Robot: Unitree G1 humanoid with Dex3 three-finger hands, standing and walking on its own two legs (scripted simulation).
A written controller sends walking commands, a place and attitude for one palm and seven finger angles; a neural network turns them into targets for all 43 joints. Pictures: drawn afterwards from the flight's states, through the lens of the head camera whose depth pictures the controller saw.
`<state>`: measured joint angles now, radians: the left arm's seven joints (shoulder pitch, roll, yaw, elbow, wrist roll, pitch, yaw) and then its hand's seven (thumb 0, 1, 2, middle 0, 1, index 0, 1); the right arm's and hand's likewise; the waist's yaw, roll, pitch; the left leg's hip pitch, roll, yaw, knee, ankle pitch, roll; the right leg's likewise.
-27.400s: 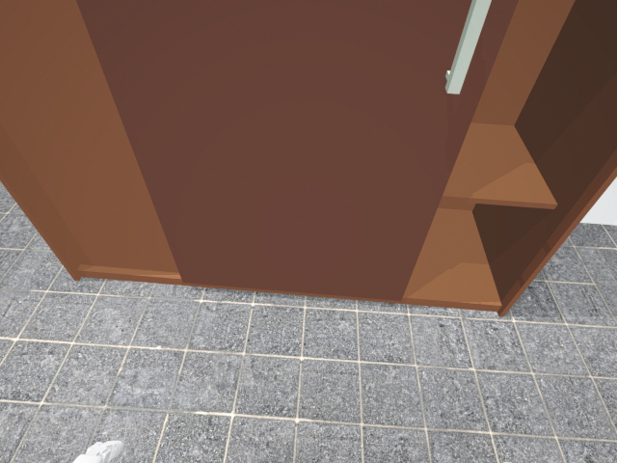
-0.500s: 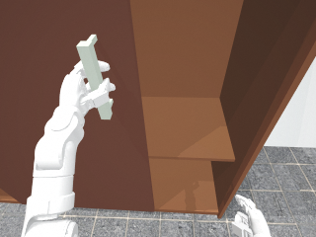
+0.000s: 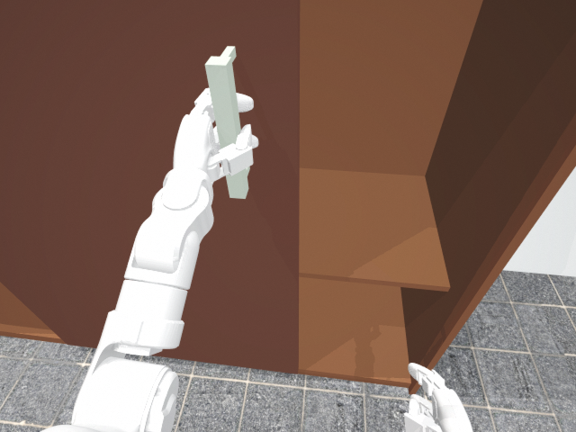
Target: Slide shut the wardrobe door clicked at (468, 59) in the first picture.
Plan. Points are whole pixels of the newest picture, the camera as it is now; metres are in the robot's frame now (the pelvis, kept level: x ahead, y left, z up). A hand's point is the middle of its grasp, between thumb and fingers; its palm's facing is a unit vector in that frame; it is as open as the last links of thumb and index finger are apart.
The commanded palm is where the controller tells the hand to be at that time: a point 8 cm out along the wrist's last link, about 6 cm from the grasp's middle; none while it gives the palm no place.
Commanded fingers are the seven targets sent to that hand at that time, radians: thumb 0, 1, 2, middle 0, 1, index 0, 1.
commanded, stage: tug the door sideways, standing still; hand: left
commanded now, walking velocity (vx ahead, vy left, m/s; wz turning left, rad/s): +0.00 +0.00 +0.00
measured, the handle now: (234, 127) +0.44 +0.13 +0.23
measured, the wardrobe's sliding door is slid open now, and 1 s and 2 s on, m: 0.37 0.33 0.11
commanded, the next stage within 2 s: step sideways, sliding the door along in 0.22 s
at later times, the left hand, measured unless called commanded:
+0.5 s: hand (267, 154) +0.39 +0.08 +0.22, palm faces +0.05 -0.99 -0.13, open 6.3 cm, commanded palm +0.37 +0.11 +0.23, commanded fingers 0.00 0.90 0.90 -0.45 -1.40 -0.45 -1.40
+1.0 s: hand (282, 151) +0.40 +0.06 +0.22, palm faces +0.29 -0.95 -0.07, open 6.0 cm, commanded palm +0.38 +0.04 +0.23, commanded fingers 0.00 0.90 0.90 -0.45 -1.40 -0.45 -1.40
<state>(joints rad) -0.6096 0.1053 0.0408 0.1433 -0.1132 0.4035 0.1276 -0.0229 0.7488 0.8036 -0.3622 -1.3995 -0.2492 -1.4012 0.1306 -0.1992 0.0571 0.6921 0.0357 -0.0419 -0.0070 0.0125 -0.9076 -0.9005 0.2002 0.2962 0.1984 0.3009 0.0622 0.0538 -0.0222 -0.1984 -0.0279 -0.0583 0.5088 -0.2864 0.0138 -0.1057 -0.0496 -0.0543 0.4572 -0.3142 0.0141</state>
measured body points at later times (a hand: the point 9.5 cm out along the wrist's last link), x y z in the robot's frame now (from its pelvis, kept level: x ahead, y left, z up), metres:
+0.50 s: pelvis -0.03 -0.02 -0.01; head -0.02 -0.04 +0.44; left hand +0.38 +0.13 +0.23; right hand +0.12 -0.24 -0.12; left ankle -0.01 +0.11 -0.74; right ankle -0.05 -0.14 -0.74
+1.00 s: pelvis +0.00 -0.13 -0.03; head +0.04 -0.13 +0.42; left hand +0.38 +0.11 +0.22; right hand +0.17 -0.34 -0.14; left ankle +0.00 +0.06 -0.73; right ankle +0.10 -0.26 -0.74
